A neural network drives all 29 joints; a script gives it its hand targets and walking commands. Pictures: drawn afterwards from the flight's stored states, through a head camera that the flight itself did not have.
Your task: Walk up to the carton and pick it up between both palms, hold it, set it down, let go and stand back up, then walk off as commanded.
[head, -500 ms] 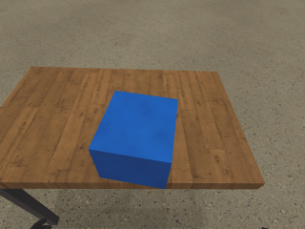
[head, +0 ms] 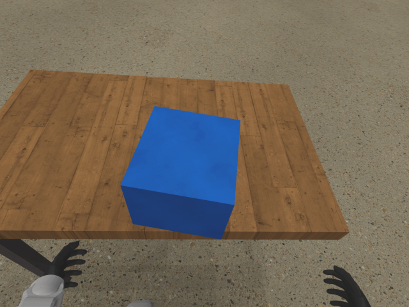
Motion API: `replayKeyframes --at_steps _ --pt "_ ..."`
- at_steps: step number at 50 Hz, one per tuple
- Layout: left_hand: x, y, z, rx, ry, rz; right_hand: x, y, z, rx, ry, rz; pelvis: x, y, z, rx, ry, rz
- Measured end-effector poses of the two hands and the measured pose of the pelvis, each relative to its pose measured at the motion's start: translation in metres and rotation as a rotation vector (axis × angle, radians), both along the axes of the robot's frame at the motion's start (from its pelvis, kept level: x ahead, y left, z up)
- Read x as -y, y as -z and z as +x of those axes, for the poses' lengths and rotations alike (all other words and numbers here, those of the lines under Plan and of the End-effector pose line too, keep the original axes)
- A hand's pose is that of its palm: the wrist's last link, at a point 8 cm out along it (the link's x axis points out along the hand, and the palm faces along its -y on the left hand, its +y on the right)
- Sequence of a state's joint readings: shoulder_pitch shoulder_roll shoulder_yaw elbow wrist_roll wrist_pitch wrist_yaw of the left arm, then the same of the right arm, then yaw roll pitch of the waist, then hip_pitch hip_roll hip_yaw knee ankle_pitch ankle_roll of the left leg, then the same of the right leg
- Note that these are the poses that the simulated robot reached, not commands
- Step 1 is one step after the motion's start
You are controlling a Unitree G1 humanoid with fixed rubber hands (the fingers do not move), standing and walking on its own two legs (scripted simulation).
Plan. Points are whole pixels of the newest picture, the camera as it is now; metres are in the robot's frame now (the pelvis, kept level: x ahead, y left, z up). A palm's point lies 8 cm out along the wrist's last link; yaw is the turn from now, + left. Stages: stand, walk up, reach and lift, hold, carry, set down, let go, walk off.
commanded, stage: reach and lift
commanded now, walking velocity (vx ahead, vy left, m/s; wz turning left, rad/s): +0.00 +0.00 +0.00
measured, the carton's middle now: (187, 171) +0.38 +0.04 +0.02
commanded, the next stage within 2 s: none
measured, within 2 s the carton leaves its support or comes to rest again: neither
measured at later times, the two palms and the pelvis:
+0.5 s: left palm (45, 278) +0.18 +0.27 -0.02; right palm out of the picture +0.13 -0.24 -0.02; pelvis +0.00 +0.02 +0.02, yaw -3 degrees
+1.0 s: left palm (52, 265) +0.19 +0.25 +0.02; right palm (324, 275) +0.17 -0.21 +0.03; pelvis +0.02 +0.02 +0.03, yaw -4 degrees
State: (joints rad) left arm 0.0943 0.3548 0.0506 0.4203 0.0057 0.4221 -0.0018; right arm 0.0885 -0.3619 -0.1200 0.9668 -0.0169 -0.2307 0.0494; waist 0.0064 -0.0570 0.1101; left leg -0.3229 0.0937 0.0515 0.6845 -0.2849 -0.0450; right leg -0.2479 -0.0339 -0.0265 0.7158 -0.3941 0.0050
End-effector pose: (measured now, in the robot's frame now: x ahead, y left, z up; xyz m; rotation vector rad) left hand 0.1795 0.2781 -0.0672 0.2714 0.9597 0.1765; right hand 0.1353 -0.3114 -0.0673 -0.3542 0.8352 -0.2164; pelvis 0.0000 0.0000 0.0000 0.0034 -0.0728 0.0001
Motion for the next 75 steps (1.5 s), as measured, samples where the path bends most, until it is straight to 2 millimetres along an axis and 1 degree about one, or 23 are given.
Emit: replayKeyframes --at_steps 8,10,13,16,20,25,32,39,44,50,55,64,69,75 --pt "-0.005 -0.011 -0.033 -0.018 -0.02 0.004 -0.014 -0.023 0.011 0.081 -0.03 0.014 -0.001 -0.012 -0.007 0.015 0.002 0.001" --pt "-0.005 -0.013 -0.038 -0.012 -0.017 0.005 -0.021 -0.028 0.012 0.105 -0.036 0.018 -0.001 -0.014 -0.009 0.014 0.003 0.002" --pt "-0.003 -0.019 -0.039 0.007 0.004 0.004 -0.032 -0.033 0.011 0.133 -0.04 0.028 -0.003 -0.017 -0.01 0.013 0.011 0.003" --pt "0.0 -0.024 -0.034 0.031 0.038 0.003 -0.043 -0.036 0.006 0.154 -0.027 0.042 -0.006 -0.018 -0.011 0.013 0.025 0.005" --pt "0.002 -0.034 -0.02 0.086 0.078 -0.003 -0.056 -0.041 -0.001 0.17 -0.007 0.057 -0.012 -0.021 -0.009 0.015 0.041 0.004" --pt "0.004 -0.044 -0.004 0.144 0.117 -0.012 -0.066 -0.051 -0.005 0.185 0.011 0.059 -0.02 -0.024 -0.004 0.011 0.059 0.0" --pt "0.007 -0.052 0.004 0.203 0.137 -0.035 -0.074 -0.068 0.008 0.233 0.003 0.054 -0.026 -0.028 0.004 -0.01 0.073 -0.003" --pt "0.015 -0.06 0.004 0.264 0.132 -0.075 -0.081 -0.08 0.025 0.301 0.001 0.082 -0.021 -0.03 0.014 -0.029 0.072 0.002" --pt "0.02 -0.066 0.004 0.302 0.128 -0.106 -0.091 -0.087 0.031 0.35 0.017 0.117 -0.017 -0.031 0.019 -0.036 0.072 0.006" --pt "0.026 -0.084 0.006 0.403 0.145 -0.138 -0.105 -0.099 0.036 0.411 0.02 0.16 -0.016 -0.031 0.022 -0.036 0.072 0.007" --pt "0.03 -0.096 0.009 0.459 0.161 -0.155 -0.117 -0.111 0.039 0.475 0.028 0.193 -0.016 -0.031 0.02 -0.028 0.072 0.006" --pt "0.034 -0.117 0.014 0.558 0.17 -0.178 -0.13 -0.133 0.047 0.557 0.018 0.223 -0.017 -0.031 0.017 -0.021 0.072 0.005" --pt "0.037 -0.125 0.022 0.582 0.176 -0.19 -0.132 -0.138 0.05 0.549 0.019 0.235 -0.017 -0.031 0.017 -0.021 0.072 0.004" --pt "0.041 -0.133 0.041 0.596 0.18 -0.197 -0.131 -0.14 0.053 0.531 0.032 0.239 -0.017 -0.031 0.019 -0.023 0.072 0.005"
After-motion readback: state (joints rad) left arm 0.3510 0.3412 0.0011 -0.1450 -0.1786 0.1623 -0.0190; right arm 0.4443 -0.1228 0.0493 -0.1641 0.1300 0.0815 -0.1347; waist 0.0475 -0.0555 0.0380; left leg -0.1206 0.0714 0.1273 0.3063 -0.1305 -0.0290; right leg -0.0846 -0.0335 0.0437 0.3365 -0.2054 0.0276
